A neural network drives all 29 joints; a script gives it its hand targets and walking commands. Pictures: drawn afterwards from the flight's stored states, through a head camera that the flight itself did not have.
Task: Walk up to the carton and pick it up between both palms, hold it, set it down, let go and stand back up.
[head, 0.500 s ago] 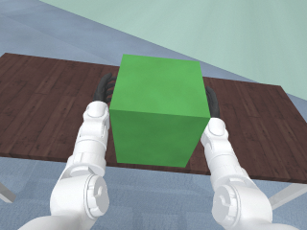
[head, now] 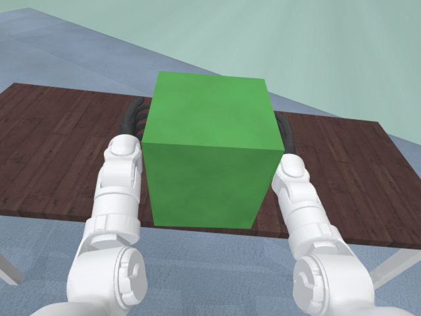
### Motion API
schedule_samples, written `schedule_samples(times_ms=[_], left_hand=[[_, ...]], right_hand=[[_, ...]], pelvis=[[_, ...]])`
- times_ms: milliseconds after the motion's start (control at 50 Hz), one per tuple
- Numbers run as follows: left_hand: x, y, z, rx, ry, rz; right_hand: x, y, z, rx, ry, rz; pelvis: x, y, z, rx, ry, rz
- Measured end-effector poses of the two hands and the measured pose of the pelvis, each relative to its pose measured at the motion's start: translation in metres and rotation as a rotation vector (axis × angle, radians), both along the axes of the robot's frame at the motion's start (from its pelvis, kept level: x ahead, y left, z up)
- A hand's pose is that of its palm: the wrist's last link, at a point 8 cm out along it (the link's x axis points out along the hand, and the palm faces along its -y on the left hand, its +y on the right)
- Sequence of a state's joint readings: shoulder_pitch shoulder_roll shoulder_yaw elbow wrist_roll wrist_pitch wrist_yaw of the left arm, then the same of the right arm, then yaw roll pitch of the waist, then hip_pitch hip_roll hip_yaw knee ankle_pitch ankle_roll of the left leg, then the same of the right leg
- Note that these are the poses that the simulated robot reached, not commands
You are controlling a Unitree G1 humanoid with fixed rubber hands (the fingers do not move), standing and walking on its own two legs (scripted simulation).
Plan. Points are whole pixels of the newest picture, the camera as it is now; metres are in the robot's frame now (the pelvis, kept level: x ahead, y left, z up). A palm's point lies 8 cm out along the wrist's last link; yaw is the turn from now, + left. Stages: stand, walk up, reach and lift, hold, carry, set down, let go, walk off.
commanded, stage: reach and lift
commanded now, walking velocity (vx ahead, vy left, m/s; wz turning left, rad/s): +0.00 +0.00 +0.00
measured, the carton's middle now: (207, 154) +0.40 +0.01 +0.11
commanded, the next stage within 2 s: hold in 1.38 s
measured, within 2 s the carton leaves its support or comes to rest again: neither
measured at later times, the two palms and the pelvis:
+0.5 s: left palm (127, 135) +0.37 +0.15 +0.17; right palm (290, 150) +0.36 -0.15 +0.16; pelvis -0.01 +0.00 +0.00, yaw +0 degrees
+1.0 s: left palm (131, 131) +0.38 +0.15 +0.18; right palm (294, 142) +0.37 -0.15 +0.18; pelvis +0.00 -0.01 +0.00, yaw +1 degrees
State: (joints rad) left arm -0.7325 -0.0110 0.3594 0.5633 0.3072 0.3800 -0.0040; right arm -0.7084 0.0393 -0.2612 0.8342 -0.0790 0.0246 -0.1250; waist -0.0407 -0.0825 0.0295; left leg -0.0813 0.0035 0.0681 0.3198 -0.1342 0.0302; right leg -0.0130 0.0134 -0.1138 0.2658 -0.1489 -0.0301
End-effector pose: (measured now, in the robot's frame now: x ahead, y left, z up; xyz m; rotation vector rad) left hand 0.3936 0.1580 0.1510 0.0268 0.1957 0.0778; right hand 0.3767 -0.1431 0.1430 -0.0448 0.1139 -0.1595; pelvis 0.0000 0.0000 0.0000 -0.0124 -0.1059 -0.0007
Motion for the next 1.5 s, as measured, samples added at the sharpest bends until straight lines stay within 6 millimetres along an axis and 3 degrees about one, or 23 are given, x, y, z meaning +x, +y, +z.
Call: schedule_samples(times_ms=[500, 1120, 1500], left_hand=[[-0.022, -0.003, 0.023, 0.016, 0.012, 0.028], [-0.017, -0.007, 0.028, 0.003, -0.003, 0.033], [-0.022, -0.007, 0.044, 0.002, -0.018, 0.036]], right_hand=[[-0.014, -0.003, 0.020, 0.006, 0.007, 0.027], [-0.005, -0.008, 0.034, 0.011, -0.010, 0.035], [-0.009, -0.008, 0.045, 0.022, -0.026, 0.036]], pelvis=[[-0.014, 0.000, -0.001, -0.001, -0.021, 0.002], [0.003, -0.005, -0.001, -0.001, -0.035, 0.011], [-0.002, -0.005, -0.001, 0.000, -0.038, 0.005]])
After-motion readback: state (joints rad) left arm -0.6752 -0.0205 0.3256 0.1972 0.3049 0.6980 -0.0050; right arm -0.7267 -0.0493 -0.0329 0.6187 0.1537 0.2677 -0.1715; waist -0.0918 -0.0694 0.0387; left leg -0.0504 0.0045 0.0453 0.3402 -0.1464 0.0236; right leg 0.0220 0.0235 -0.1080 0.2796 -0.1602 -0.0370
